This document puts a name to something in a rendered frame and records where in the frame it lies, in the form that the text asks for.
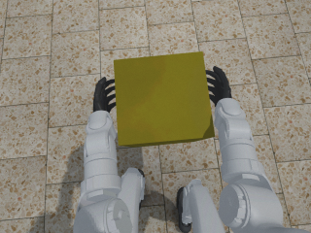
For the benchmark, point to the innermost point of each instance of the right robot forearm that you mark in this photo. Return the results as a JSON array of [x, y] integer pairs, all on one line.
[[237, 146]]

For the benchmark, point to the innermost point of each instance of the right robot hand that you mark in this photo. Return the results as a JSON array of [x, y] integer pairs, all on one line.
[[220, 88]]

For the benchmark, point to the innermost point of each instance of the left robot forearm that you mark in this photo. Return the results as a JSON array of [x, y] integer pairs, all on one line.
[[101, 179]]

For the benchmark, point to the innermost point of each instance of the left robot foot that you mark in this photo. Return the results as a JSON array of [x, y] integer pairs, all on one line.
[[142, 173]]

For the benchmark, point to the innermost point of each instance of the right robot upper arm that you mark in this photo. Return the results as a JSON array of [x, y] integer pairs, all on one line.
[[252, 209]]

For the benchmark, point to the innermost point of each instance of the left robot hand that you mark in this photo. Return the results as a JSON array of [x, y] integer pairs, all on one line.
[[100, 100]]

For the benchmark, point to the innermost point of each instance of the left robot upper arm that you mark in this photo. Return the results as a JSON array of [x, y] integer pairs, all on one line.
[[107, 216]]

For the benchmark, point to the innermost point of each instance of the carton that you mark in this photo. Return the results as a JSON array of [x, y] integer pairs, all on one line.
[[162, 100]]

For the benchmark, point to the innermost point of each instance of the left robot thigh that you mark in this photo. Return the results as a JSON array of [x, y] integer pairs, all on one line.
[[132, 192]]

